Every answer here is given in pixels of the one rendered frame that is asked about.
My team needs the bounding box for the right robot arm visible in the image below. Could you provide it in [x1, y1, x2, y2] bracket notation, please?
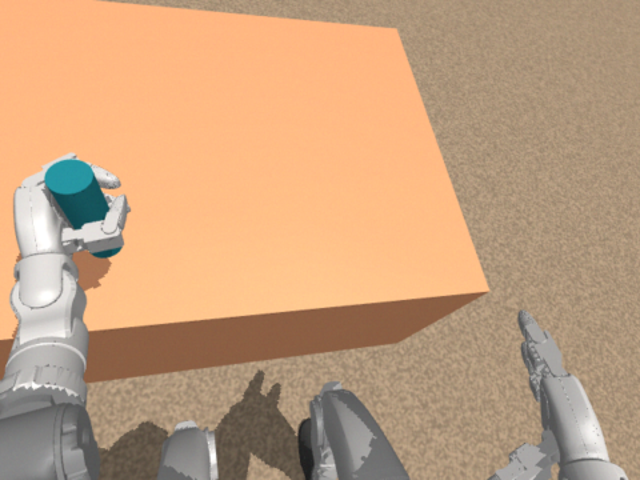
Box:
[558, 458, 629, 480]

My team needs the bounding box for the left robot arm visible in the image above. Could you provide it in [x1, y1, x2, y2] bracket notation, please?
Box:
[0, 253, 100, 480]

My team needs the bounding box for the can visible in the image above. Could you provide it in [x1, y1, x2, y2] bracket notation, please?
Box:
[44, 159, 122, 258]

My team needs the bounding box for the right robot foot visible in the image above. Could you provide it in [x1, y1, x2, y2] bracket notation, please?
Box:
[298, 418, 314, 480]

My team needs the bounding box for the left robot hand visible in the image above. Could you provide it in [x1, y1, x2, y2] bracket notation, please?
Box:
[13, 153, 131, 259]

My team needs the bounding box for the right robot hand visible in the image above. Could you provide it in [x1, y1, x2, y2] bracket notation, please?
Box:
[487, 310, 610, 480]

